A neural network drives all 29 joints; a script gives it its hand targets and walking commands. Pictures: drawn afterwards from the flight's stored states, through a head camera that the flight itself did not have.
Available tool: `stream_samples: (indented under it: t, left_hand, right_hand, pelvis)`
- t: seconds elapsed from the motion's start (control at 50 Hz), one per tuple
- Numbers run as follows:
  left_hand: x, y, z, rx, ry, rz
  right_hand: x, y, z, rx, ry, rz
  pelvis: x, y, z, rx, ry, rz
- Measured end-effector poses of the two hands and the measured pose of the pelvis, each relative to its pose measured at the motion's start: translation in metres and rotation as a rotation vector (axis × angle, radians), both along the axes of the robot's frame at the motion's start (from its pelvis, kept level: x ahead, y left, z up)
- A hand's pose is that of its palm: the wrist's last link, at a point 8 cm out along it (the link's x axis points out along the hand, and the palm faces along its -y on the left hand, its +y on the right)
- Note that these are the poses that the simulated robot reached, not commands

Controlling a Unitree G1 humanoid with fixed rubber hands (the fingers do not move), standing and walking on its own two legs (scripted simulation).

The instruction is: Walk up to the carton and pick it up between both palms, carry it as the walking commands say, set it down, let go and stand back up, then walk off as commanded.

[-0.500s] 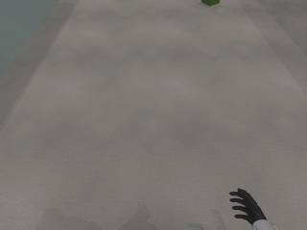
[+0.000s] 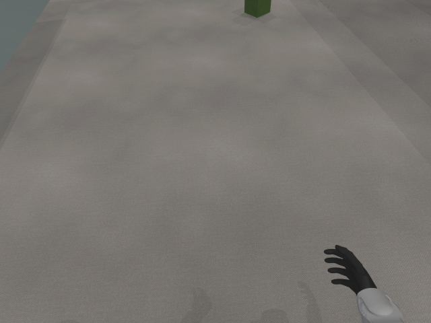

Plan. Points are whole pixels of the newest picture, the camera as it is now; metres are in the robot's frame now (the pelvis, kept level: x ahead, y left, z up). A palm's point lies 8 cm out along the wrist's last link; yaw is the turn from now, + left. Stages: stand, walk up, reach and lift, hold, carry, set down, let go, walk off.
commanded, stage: walk up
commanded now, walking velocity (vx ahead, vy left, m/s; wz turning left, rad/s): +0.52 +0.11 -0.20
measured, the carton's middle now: out of the picture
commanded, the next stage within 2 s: none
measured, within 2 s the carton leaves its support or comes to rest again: neither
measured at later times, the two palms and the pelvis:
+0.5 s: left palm (135, 225) +0.33 +0.25 -0.10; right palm (341, 180) +0.46 -0.27 -0.10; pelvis +0.30 -0.02 +0.00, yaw -3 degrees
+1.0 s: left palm (177, 116) +0.73 +0.20 -0.11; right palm (334, 138) +0.64 -0.30 -0.13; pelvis +0.62 -0.04 +0.00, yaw -4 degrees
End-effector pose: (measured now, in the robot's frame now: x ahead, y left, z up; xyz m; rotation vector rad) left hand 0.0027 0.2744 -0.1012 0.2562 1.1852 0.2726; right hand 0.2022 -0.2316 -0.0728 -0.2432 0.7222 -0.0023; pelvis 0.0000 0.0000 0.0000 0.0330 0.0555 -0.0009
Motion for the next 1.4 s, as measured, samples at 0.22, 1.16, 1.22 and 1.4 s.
stream_samples:
  t: [0.22, 1.16, 1.22, 1.4]
  left_hand:
    - [0.226, -0.036, -0.003, -0.076, -0.173, -0.159]
    - [0.763, -0.046, -0.008, -0.046, -0.001, -0.134]
    - [0.790, -0.032, -0.026, -0.063, 0.027, -0.113]
    - [0.932, -0.042, -0.025, -0.161, -0.073, -0.157]
  right_hand:
    - [-0.032, -0.039, -0.048, -0.004, 0.358, -0.173]
    - [0.656, -0.054, -0.025, -0.016, 0.169, -0.126]
    - [0.728, -0.040, -0.017, -0.032, 0.074, -0.096]
    - [0.720, -0.043, -0.009, -0.077, 0.285, -0.201]
  pelvis:
    - [0.135, -0.017, -0.008, 0.009, -0.033, -0.032]
    - [0.710, -0.028, 0.002, -0.045, 0.025, -0.081]
    - [0.749, -0.018, -0.009, -0.062, 0.041, -0.082]
    - [0.859, -0.014, 0.006, -0.074, -0.032, -0.097]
